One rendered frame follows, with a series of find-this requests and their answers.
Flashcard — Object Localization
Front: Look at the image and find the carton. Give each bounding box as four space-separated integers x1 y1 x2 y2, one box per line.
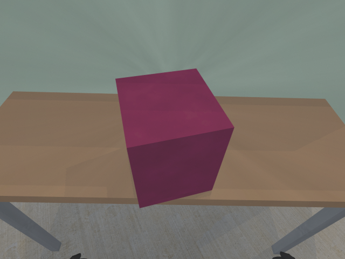
115 69 234 208

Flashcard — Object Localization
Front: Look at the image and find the table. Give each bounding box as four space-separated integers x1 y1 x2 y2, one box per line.
0 91 345 254

